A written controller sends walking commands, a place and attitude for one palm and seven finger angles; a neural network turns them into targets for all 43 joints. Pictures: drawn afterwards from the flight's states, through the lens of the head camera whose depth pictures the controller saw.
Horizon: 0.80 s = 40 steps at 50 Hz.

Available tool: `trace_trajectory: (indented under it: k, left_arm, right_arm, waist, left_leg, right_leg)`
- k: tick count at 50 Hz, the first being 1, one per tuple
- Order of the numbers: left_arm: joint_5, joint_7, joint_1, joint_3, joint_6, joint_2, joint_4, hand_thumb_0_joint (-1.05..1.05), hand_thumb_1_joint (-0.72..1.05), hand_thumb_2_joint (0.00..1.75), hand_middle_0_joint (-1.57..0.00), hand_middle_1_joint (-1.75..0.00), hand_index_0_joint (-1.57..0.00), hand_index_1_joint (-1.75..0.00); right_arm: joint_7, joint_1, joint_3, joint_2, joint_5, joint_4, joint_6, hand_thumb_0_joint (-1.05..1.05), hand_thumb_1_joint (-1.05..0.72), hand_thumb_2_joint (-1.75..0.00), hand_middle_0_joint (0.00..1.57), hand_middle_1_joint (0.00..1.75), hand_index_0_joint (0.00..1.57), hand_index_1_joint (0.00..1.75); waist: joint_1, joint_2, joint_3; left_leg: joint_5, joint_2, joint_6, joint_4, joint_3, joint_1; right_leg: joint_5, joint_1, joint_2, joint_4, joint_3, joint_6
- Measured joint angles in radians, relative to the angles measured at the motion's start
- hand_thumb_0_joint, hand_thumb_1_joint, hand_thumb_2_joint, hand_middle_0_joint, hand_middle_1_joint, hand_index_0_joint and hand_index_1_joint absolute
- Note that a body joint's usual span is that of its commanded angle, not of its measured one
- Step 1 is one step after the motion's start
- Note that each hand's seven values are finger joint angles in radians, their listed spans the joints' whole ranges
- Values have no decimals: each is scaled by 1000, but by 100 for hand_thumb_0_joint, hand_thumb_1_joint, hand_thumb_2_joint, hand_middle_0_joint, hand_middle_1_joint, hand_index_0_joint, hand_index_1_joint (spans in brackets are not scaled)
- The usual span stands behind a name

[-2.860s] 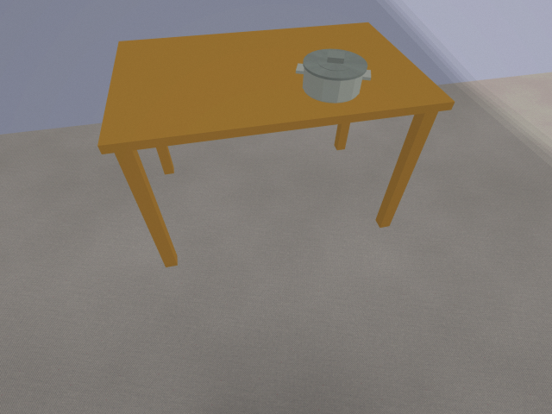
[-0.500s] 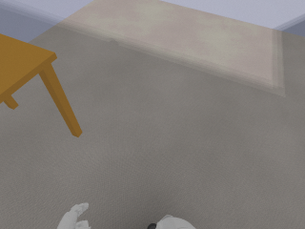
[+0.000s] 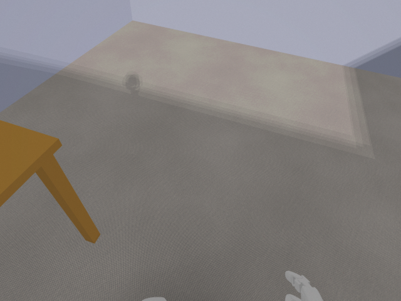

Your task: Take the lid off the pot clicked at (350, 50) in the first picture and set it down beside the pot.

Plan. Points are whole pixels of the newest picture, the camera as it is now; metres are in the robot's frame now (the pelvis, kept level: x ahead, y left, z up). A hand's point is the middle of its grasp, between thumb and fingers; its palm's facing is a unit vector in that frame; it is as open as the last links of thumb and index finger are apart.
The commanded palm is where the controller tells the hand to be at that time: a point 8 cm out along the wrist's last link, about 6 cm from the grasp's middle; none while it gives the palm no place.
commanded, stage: walk to a spot facing it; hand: left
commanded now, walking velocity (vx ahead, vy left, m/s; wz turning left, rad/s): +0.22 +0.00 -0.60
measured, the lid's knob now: out of the picture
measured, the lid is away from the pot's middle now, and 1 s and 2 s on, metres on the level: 0.00 0.00 0.00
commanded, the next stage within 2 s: turn to face it in 0.38 s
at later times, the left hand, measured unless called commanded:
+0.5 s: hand (164, 238) +0.29 +0.13 -0.16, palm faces -0.29 -0.92 -0.26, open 7.4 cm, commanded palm none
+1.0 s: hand (150, 254) +0.25 +0.16 -0.17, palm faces -0.05 -0.99 -0.14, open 7.3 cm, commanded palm none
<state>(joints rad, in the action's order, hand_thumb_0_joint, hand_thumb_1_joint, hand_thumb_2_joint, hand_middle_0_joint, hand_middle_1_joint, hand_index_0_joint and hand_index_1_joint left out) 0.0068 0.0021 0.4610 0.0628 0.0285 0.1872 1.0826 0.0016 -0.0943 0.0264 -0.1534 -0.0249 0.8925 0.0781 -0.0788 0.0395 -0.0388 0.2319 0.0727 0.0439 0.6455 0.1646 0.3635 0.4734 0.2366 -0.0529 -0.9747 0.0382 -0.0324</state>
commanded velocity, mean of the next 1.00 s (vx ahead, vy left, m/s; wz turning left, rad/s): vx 0.00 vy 0.00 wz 0.06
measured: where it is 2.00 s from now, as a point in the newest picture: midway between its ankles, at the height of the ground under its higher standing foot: outside the picture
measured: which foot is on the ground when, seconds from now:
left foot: down 0.00-0.48, up 0.50-0.90, down 0.92-1.00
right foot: up 0.00-0.44, down 0.46-0.92, up 0.94-1.00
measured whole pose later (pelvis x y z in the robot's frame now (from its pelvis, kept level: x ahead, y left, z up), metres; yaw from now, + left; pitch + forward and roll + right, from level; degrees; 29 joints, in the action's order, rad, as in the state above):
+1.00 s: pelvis +0.15 -0.01 +0.01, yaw -6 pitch +0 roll -2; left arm 0.02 -0.02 0.18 0.08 -0.06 0.19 0.95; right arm -0.01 -0.29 0.06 -0.14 -0.02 0.97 -0.03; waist 0.02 0.05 -0.05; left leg 0.34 0.04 0.06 0.65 0.10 0.33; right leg 0.43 0.45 0.08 -0.92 -0.16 0.04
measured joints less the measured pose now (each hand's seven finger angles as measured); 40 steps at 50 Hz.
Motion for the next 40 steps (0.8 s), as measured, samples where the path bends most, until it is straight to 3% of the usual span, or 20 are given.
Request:
trace_trajectory:
  k: [2,4,7,11,17,23,24,26,28,30,35,40]
  left_arm:
    - [10,6,-13,10,-18,5,6,0,91,90,-20,-29,-20,-30]
    - [18,15,-39,19,-33,12,-10,0,91,90,-20,-29,-19,-30]
    - [21,20,-82,30,-46,13,-56,0,91,90,-20,-29,-19,-30]
    - [22,24,-142,42,-64,12,-104,0,91,90,-20,-29,-19,-30]
    - [19,29,-236,39,-81,16,-149,0,91,90,-20,-29,-19,-30]
    - [20,30,-290,23,-60,27,-188,0,91,90,-20,-29,-19,-30]
    - [22,27,-298,21,-44,31,-194,0,91,90,-20,-29,-19,-30]
    - [11,15,-324,13,-23,29,-199,0,91,90,-20,-29,-19,-30]
    - [6,-2,-336,6,-21,21,-197,0,91,90,-20,-29,-19,-30]
    - [7,-17,-336,-1,-27,7,-186,0,91,90,-20,-29,-20,-30]
    - [13,-24,-335,-26,-33,-33,-157,0,90,90,-20,-29,-20,-30]
    - [16,-22,-342,-34,-35,-64,-159,0,90,90,-20,-30,-20,-30]
  right_arm:
    - [-4,-27,-6,16,3,-1,2,0,-92,-89,20,30,21,30]
    - [-11,-63,-8,28,7,15,1,0,-91,-89,20,30,21,30]
    - [-32,-116,17,32,27,36,4,-2,-94,-89,21,30,21,30]
    - [-36,-163,27,-7,22,62,-13,-3,-96,-89,21,30,21,30]
    - [-28,-219,33,-29,11,90,-47,-1,-94,-89,20,30,20,30]
    - [-16,-263,45,-38,4,93,-73,0,-92,-90,20,30,20,30]
    - [-12,-267,45,-39,7,93,-81,0,-92,-90,20,30,20,30]
    - [-15,-239,44,-46,16,94,-104,0,-92,-90,20,30,20,30]
    - [-21,-212,41,-48,19,96,-116,0,-92,-90,20,30,20,30]
    - [-23,-191,36,-46,15,96,-117,0,-92,-90,20,30,20,30]
    - [-22,-192,23,-20,13,93,-114,0,-92,-90,20,30,20,30]
    - [-11,-203,19,14,16,111,-129,0,-91,-90,20,30,20,30]
  waist:
    - [6,13,4]
    - [9,19,7]
    - [12,21,9]
    - [27,18,8]
    - [66,-3,-25]
    - [111,-41,-56]
    - [108,-49,-58]
    - [111,-66,-86]
    - [114,-75,-95]
    - [119,-80,-79]
    - [139,-78,-16]
    - [121,-51,8]
  left_leg:
    - [39,2,2,-25,32,-56]
    - [33,3,-7,-80,55,-111]
    - [26,4,-4,-153,92,-177]
    - [35,9,-9,-204,140,-234]
    - [89,41,-39,-191,200,-280]
    - [225,117,-97,-4,260,-264]
    - [243,143,-99,100,236,-220]
    - [320,130,-104,372,82,-91]
    - [305,94,-100,545,-28,7]
    - [238,73,-96,608,-85,71]
    - [165,44,-94,450,-126,93]
    - [203,25,-96,289,-92,45]
  right_leg:
    - [-47,109,33,-192,-32,15]
    - [-118,202,72,-263,-62,34]
    - [-201,317,114,-270,-72,60]
    - [-282,408,149,-217,-80,91]
    - [-294,368,160,42,-131,103]
    - [-271,202,112,302,-177,60]
    - [-257,199,95,307,-177,5]
    - [-215,223,73,249,-171,-50]
    - [-213,203,60,267,-166,-56]
    - [-235,171,48,321,-163,-48]
    - [-272,92,50,440,-190,-49]
    - [-268,50,76,471,-251,-36]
